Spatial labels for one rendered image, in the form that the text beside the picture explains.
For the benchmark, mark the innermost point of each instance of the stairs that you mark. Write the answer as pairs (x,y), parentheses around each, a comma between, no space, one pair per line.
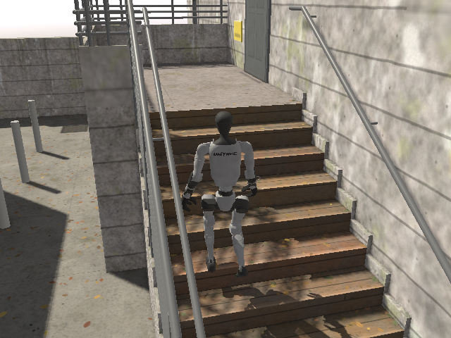
(306,273)

